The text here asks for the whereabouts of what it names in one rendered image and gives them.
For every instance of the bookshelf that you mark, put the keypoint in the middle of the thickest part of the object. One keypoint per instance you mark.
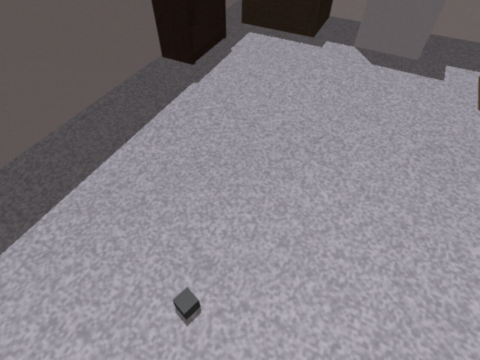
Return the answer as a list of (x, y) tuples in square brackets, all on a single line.
[(188, 29)]

